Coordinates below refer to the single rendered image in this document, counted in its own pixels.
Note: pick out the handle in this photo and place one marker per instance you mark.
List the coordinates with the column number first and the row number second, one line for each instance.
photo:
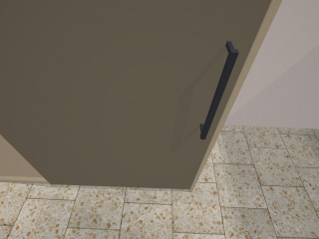
column 226, row 72

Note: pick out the wardrobe door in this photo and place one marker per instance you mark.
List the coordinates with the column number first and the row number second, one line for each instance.
column 12, row 163
column 113, row 92

